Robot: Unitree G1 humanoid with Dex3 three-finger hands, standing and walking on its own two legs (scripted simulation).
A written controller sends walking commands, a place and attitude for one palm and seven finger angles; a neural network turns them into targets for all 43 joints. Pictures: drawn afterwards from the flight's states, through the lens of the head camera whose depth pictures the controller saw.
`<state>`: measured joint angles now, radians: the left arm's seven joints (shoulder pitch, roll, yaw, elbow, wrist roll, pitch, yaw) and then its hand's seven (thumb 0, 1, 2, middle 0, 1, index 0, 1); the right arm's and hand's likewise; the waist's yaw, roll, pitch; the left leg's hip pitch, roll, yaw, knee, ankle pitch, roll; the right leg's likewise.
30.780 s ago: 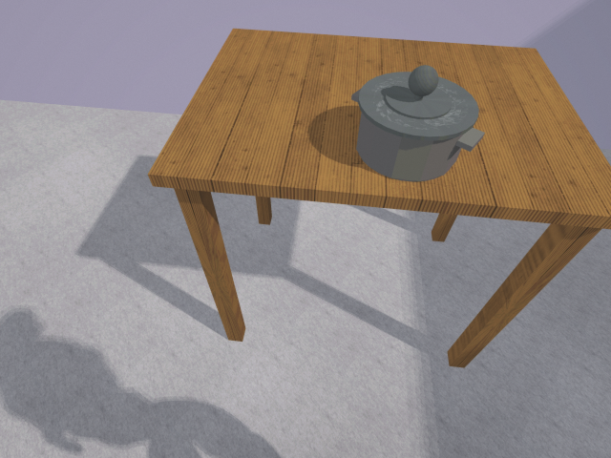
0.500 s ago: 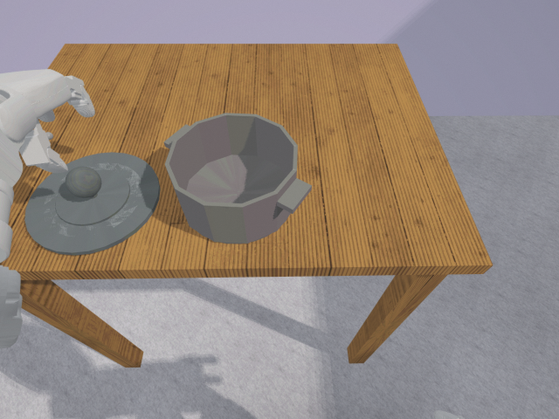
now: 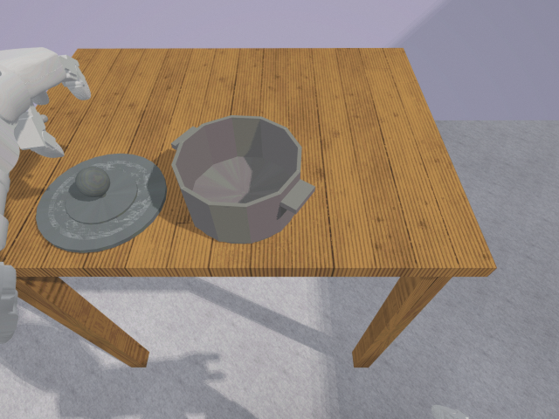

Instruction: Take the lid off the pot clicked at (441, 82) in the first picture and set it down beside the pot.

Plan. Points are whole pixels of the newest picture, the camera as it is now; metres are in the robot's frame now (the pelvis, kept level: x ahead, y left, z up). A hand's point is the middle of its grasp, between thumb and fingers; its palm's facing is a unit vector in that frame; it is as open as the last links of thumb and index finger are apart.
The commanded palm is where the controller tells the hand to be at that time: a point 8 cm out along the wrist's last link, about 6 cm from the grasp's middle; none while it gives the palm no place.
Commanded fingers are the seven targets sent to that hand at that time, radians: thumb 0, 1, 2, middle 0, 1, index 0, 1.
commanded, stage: draw the hand back to the body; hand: left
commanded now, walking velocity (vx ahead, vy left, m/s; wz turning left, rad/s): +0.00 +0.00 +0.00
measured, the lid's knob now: (93, 182) +0.46 +0.30 +0.07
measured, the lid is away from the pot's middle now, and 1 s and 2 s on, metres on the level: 0.23 0.23 0.23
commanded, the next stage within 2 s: none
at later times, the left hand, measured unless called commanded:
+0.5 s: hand (41, 155) +0.39 +0.29 +0.19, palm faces -0.20 -0.18 -0.96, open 11.1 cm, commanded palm +0.36 +0.29 +0.26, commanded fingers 0.00 -0.09 0.81 -0.42 -0.72 -0.42 -0.72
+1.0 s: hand (49, 140) +0.35 +0.23 +0.25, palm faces +0.46 -0.86 -0.23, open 10.0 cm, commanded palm +0.30 +0.26 +0.25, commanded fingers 0.00 0.45 0.86 -0.30 -0.49 -0.30 -0.49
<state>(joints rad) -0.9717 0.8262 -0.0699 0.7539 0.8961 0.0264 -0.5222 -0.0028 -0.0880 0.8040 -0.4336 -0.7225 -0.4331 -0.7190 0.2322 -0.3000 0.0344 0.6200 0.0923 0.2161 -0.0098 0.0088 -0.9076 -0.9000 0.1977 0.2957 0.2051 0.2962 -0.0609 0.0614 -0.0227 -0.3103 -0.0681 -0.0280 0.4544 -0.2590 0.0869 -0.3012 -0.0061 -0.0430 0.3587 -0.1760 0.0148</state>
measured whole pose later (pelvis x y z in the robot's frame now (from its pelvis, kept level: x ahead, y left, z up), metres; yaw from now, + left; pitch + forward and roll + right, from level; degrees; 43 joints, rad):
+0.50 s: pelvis -0.01 +0.00 +0.00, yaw +0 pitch +4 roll -2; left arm -0.72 0.79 0.02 0.51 0.71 0.04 -0.49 0.00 -0.09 0.80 -0.43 -0.72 -0.44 -0.72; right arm 0.21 -0.29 0.03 0.57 0.09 0.19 -0.01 0.01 -0.91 -0.90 0.20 0.30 0.20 0.30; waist -0.02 0.07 0.01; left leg -0.26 -0.07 -0.03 0.44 -0.25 0.08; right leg -0.26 -0.01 -0.04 0.37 -0.17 0.01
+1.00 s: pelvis +0.01 -0.04 +0.00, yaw -2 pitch -1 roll -1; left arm -0.24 0.46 0.42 0.01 -0.11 -0.08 0.07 0.00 0.21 0.83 -0.36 -0.59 -0.36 -0.59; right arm 0.19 -0.28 0.03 0.68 0.05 -0.04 -0.04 0.01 -0.91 -0.90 0.20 0.30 0.21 0.30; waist 0.02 0.06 0.03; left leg -0.09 -0.01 -0.01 0.40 -0.29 0.02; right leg -0.12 0.05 -0.02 0.36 -0.22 -0.04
